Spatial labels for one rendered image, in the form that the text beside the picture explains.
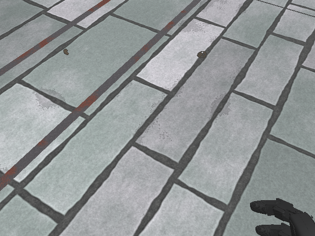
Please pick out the right robot hand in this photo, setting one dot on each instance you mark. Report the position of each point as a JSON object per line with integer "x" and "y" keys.
{"x": 300, "y": 223}

